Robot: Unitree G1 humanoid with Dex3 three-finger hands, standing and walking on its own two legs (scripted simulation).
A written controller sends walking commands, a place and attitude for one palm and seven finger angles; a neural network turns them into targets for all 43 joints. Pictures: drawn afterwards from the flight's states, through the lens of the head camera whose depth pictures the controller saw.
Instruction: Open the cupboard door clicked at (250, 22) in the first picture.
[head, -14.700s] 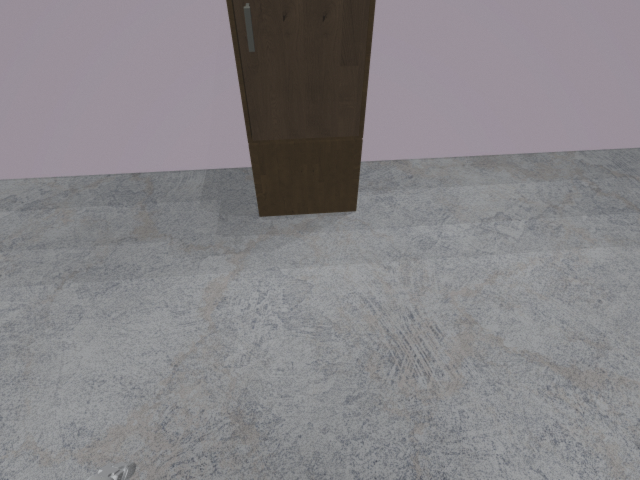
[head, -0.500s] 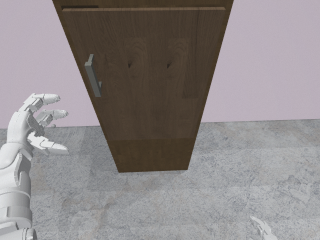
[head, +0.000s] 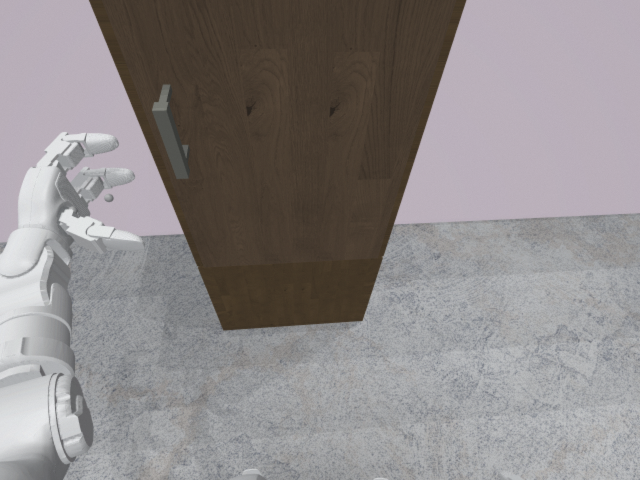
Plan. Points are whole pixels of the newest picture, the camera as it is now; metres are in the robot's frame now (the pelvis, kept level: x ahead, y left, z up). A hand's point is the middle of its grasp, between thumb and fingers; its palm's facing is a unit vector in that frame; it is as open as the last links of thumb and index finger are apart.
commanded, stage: move the hooked fingers beside the handle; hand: left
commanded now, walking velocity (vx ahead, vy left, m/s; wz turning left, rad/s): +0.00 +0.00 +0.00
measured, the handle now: (174, 133) +0.56 +0.21 +0.09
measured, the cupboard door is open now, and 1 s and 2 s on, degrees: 0 0 0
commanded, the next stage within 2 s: slide the fingers in behind the handle in 1.44 s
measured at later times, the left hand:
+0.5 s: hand (128, 162) +0.49 +0.26 +0.10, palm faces +0.07 -1.00 +0.01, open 14.0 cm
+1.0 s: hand (129, 158) +0.50 +0.26 +0.10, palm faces +0.08 -1.00 +0.01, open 14.0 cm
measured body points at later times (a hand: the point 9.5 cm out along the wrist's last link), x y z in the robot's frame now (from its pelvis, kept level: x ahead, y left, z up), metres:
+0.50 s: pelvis +0.01 +0.00 -0.01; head +0.11 +0.02 +0.43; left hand +0.48 +0.31 +0.10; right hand +0.01 -0.27 -0.11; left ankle +0.02 +0.10 -0.71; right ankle +0.00 -0.13 -0.71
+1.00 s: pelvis +0.01 +0.00 -0.01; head +0.12 +0.03 +0.43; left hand +0.49 +0.32 +0.10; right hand +0.01 -0.27 -0.11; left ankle +0.02 +0.10 -0.71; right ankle +0.00 -0.13 -0.71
